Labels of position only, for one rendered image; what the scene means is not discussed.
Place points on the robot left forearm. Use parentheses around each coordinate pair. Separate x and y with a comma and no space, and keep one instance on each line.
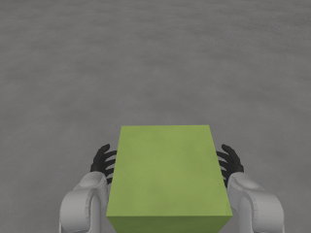
(80,209)

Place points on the robot left hand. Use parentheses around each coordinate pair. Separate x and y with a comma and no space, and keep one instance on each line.
(100,164)

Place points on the carton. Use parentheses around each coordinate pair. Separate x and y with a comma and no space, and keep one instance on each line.
(167,179)

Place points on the robot right hand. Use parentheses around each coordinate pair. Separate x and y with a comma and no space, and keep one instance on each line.
(233,164)

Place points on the robot right forearm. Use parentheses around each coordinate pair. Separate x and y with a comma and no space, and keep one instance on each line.
(259,211)

